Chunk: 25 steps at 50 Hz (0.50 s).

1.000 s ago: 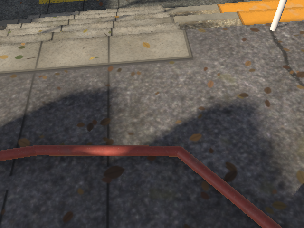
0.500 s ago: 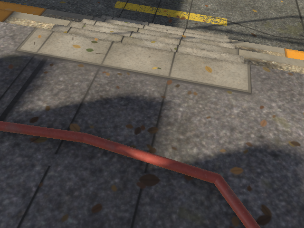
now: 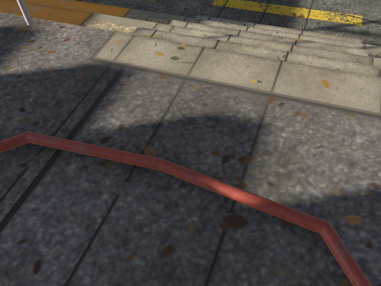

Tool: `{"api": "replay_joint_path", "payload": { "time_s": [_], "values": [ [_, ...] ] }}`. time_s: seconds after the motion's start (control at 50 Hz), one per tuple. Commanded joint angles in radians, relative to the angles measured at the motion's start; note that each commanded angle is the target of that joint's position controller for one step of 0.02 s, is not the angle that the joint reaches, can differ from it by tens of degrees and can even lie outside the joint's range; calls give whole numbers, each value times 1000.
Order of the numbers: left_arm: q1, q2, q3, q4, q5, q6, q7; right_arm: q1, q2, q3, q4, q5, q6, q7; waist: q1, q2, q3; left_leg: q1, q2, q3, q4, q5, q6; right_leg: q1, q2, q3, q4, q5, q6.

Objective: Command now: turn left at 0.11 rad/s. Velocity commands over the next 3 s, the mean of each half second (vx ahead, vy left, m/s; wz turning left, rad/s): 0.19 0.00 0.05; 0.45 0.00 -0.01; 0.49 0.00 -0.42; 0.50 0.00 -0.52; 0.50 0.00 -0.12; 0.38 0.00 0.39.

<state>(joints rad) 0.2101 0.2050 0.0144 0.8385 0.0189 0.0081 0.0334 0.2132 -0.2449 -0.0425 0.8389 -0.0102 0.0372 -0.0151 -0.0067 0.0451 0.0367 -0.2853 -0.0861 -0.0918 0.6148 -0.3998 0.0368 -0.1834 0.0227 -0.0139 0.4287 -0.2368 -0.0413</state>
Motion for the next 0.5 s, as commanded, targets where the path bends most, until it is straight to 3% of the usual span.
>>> {"api": "replay_joint_path", "payload": {
  "time_s": [0.02, 0.08, 0.12, 0.14, 0.16, 0.18, 0.22, 0.28, 0.32, 0.34, 0.36, 0.38, 0.42, 0.48, 0.5],
  "values": [
    [-63, 129, 15, -56, -2, -26, 2, 34, -87, -22, -21, -4, -3, 6, -27, -199, -11, 18, 49, 7, 64, -1, -20, -4, -242, 206, -171, 336, -132],
    [-13, 145, 18, -24, -6, -25, 1, 31, -60, -9, 11, 1, -6, 2, -1, -179, -49, 43, 49, 51, -56, 22, -41, 89, -214, 167, -102, 475, -127],
    [-11, 153, 21, -8, -8, -19, 1, 33, -51, -1, 32, 5, -8, -7, -11, -165, -51, 119, 59, 61, -229, 180, -44, 79, -196, 161, -78, 431, -99],
    [0, 141, 19, 0, -7, -19, -2, 47, -53, 3, 50, -2, -11, -9, -7, -157, -76, 199, 74, 41, -286, 240, -40, 48, -183, 168, -103, 250, -70],
    [15, 142, 22, 7, -6, -16, -7, 49, -79, 0, 59, -16, -17, -11, 4, -150, -72, 248, 100, 11, -260, 204, -32, -10, -161, 181, -131, -9, -50],
    [30, 153, 30, 9, -9, -10, -14, 45, -111, -8, 66, -21, -22, -10, 28, -129, -24, 206, 94, 13, -192, 59, -7, -60, -114, 174, -158, -251, -55],
    [-6, 172, 40, 4, -6, 6, -22, 61, -95, -9, 83, -16, -25, 3, 5, -76, 88, 29, 74, -2, -197, -191, 42, -89, -102, 177, -143, -482, -74],
    [-37, 154, 44, -14, -6, -5, -34, 98, -88, -4, 96, -12, -51, 4, -15, 3, 113, 13, 129, -111, -280, -233, 94, -114, -94, 184, -47, -429, -87],
    [-120, 110, 37, -47, -2, -29, -45, 195, -152, -24, 125, -6, -64, 3, -62, 109, 94, 184, 253, -339, -444, -328, 164, -260, 8, 35, 144, -243, -45],
    [-145, 100, 33, -60, 7, -41, -47, 207, -187, -37, 131, -9, -67, 4, -70, 148, 125, 239, 334, -440, -497, -322, 201, -340, 20, -27, 202, -162, -37],
    [-172, 123, 38, -70, 11, -49, -48, 213, -174, -36, 130, -14, -71, 7, -85, 119, 128, 252, 363, -467, -515, -276, 220, -379, -3, -3, 267, -185, -40],
    [-163, 125, 40, -78, 8, -58, -52, 212, -175, -38, 133, -19, -76, 8, -70, 123, 123, 267, 378, -467, -504, -206, 232, -400, -22, 13, 303, -213, -46],
    [-150, 130, 42, -79, 2, -67, -60, 193, -152, -35, 136, -18, -88, 9, -50, 97, 101, 302, 346, -368, -487, -59, 210, -395, -42, 13, 296, -201, -46],
    [-117, 115, 40, -74, 2, -68, -70, 164, -150, -36, 139, -9, -96, 9, -20, 95, 59, 229, 283, -223, -449, 132, 171, -218, -12, -40, 178, -104, -35],
    [-69, 104, 39, -60, 1, -67, -69, 140, -154, -37, 138, -2, -95, 11, 14, 88, 51, 151, 263, -174, -417, 179, 152, -91, 5, -65, 99, -44, -35]
  ]
}}
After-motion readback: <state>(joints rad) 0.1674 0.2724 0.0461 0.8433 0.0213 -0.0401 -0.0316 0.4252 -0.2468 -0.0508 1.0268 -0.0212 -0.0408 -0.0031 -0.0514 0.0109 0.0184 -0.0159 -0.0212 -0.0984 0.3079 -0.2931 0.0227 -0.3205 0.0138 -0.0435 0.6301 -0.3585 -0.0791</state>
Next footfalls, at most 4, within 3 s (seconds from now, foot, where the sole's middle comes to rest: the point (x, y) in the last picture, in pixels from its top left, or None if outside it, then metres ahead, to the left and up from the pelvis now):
0.16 left None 0.02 0.12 -0.78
0.56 right None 0.15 -0.11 -0.78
1.02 left None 0.49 0.08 -0.78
1.44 right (247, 238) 0.67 -0.14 -0.78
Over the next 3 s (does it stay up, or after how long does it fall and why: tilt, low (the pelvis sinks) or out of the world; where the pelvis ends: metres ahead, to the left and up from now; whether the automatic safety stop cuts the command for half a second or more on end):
stays up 1.19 -0.37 -0.01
